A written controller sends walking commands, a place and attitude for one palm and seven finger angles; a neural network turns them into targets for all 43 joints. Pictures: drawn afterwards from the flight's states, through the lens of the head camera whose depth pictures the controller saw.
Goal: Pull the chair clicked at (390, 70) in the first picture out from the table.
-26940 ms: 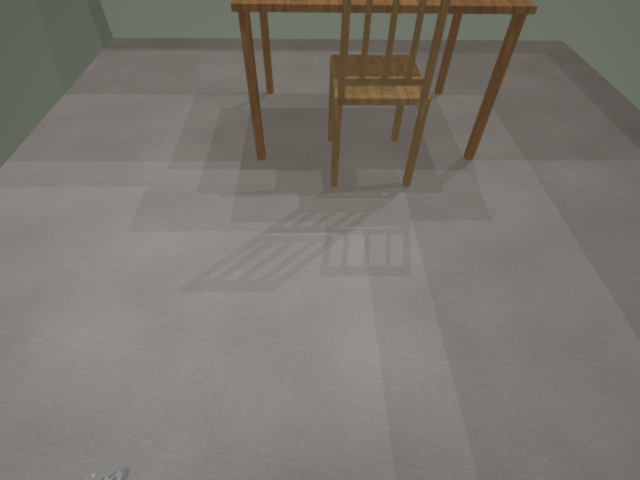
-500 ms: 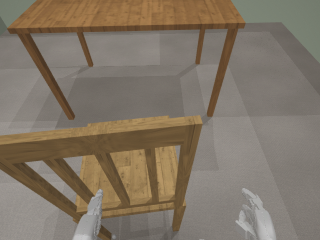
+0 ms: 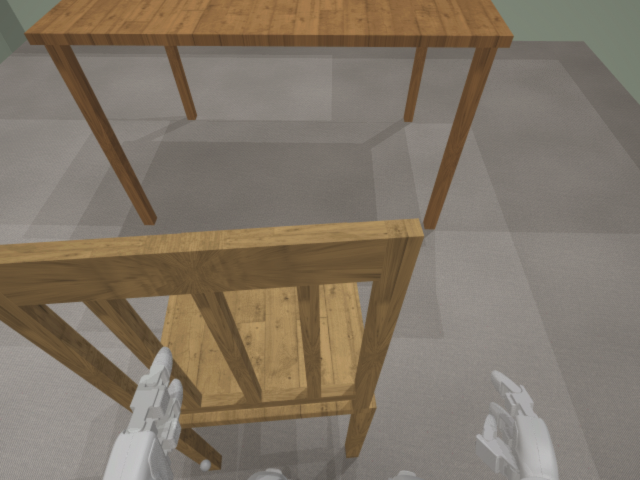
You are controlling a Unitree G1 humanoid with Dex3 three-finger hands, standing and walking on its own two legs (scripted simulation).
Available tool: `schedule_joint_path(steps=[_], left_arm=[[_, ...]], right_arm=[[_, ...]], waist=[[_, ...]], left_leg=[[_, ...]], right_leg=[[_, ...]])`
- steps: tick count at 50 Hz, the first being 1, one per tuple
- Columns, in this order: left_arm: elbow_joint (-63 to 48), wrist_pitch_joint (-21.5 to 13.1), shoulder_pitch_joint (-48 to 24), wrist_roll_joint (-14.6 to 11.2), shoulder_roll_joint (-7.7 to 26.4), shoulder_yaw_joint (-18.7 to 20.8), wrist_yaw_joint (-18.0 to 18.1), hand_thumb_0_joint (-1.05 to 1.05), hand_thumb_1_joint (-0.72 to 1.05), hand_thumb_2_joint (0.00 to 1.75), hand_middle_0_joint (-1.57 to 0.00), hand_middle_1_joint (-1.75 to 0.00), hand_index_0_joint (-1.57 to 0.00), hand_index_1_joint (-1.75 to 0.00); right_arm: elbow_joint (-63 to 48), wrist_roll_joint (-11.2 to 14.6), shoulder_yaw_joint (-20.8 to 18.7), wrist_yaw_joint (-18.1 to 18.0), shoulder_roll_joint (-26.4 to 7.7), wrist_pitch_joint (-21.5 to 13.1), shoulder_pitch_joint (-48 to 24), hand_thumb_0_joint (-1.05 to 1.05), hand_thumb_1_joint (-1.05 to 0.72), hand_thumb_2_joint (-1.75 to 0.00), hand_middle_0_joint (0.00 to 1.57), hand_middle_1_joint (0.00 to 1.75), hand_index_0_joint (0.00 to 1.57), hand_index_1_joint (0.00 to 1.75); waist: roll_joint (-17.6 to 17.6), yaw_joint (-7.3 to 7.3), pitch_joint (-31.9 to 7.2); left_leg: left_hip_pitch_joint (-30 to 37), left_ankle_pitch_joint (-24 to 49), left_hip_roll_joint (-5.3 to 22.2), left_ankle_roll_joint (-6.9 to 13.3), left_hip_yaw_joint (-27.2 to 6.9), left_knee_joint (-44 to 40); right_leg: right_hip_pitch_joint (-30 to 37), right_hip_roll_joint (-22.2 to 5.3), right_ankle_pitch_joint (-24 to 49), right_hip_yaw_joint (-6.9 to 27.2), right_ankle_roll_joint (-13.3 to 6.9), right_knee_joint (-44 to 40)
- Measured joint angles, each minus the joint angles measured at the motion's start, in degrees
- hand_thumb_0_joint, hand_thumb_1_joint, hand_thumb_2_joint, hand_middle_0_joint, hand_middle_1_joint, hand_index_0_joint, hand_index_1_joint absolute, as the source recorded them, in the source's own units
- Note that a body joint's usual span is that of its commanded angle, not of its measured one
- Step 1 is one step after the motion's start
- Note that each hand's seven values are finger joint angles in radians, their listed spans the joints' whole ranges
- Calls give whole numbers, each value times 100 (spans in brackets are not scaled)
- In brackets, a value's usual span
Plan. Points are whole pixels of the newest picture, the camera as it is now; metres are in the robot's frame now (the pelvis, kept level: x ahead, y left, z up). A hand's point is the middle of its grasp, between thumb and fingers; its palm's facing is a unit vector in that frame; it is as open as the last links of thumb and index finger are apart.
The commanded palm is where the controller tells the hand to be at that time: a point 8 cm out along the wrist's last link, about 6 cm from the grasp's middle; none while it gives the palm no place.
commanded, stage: draw the hand back to the body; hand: left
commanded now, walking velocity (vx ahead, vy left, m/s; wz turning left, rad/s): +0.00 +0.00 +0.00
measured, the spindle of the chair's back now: (236, 355) +0.26 +0.13 +0.02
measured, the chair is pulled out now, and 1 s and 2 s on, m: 0.60 0.59 0.59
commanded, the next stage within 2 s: step back with the hand held close in 1.38 s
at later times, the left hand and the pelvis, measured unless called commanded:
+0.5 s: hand (148, 451) +0.14 +0.16 +0.10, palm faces -0.01 -0.92 -0.39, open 15.3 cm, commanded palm +0.11 +0.24 +0.16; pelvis +0.00 -0.01 +0.04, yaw -1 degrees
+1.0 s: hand (73, 395) +0.17 +0.21 +0.16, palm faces +0.18 -0.81 -0.57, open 7.4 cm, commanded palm +0.15 +0.27 +0.25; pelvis +0.01 -0.03 +0.07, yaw -1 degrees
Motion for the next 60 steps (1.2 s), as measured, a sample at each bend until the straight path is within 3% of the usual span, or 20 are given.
schedule_joint_path(steps=[4, 7, 11, 16, 19, 21, 27, 42, 53, 60], left_arm=[[73, -798, -181, -117, 105, 192, -319, -1, -54, 20, 0, 0, -2, 0], [55, -1052, -327, -261, 264, 444, -546, -2, -54, 20, -1, 0, -1, 0], [53, -782, -349, -523, 447, 681, -763, -2, -55, 20, -5, -2, -1, 0], [65, -470, -331, -739, 662, 846, -835, -2, -51, 22, -8, -4, -5, -3], [-97, 189, -414, -138, 1094, 810, -433, -2, -46, 24, -14, -8, -7, -4], [-151, 609, -415, 119, 1299, 783, -206, -2, -41, 27, -17, -10, -10, -6], [56, 1166, -588, 278, 1521, 892, 111, -1, -22, 36, -13, -11, -28, -16], [213, 1196, -1098, 343, 1596, 1531, 266, 0, 30, 61, -13, -18, -48, -32], [471, 1480, -1495, 427, 1923, 1694, 256, 0, 69, 80, -19, -26, -54, -40], [440, 1456, -1489, 438, 1886, 1732, 266, 1, 84, 87, -21, -29, -55, -42]], right_arm=[[144, 15, -69, 139, 67, 25, -149, 1, -90, -90, 20, 30, 20, 30], [209, 65, -108, 176, 122, 141, -236, 1, -90, -90, 20, 30, 20, 30], [270, 149, -74, 110, 170, 276, -268, 1, -90, -90, 20, 30, 20, 30], [349, 189, 0, -16, 177, 162, -182, 1, -90, -90, 20, 30, 20, 30], [400, 105, 40, -173, 145, 250, -86, 1, -90, -90, 20, 30, 20, 30], [460, 64, 97, -261, 114, 323, -87, 1, -90, -90, 20, 30, 20, 30], [634, -3, 198, -403, 25, 326, -158, 1, -90, -90, 20, 30, 20, 30], [1126, -81, 181, -241, -166, -144, -399, 1, -90, -90, 20, 30, 20, 30], [1281, -111, 265, -99, -227, -384, -501, 1, -90, -90, 20, 30, 20, 30], [1376, -128, 268, -55, -246, -474, -486, 1, -90, -90, 20, 30, 20, 30]], waist=[[-5, 36, 39], [20, 64, 122], [105, 30, 215], [160, -23, 273], [180, 56, 352], [221, 33, 436], [286, -8, 723], [362, 227, 1135], [375, 326, 1340], [371, 331, 1407]], left_leg=[[-197, -37, 22, -20, 26, 175], [-222, -50, 43, -34, 34, 245], [10, 23, 60, -53, 28, 75], [429, 190, 84, -65, 10, -331], [896, 305, 134, -103, 19, -692], [1279, 411, 161, -113, 28, -997], [2240, 756, 211, -121, 85, -1873], [3473, 1310, 198, -164, 120, -3194], [3796, 1450, 198, -195, 116, -3505], [3804, 1488, 195, -194, 121, -3562]], right_leg=[[-229, 18, -30, 36, -21, 197], [-268, 38, -38, 47, -41, 273], [-34, 60, 29, 34, -50, 105], [396, 93, 183, -2, -68, -301], [859, 152, 306, -10, -89, -666], [1242, 187, 415, -16, -97, -977], [2177, 261, 746, 2, -119, -1820], [3321, 278, 1159, -12, -152, -2915], [3596, 281, 1225, -28, -178, -3106], [3599, 280, 1257, -25, -178, -3154]])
